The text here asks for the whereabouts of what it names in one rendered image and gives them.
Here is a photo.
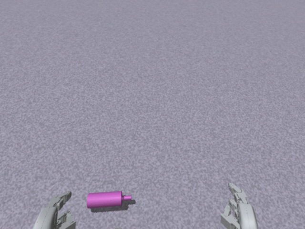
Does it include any left robot hand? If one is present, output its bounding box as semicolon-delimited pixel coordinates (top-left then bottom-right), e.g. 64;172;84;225
32;191;76;229

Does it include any right robot hand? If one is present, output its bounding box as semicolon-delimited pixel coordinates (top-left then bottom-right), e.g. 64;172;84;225
221;182;258;229

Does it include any bottle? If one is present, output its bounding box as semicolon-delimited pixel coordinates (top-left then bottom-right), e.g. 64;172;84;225
87;191;131;208

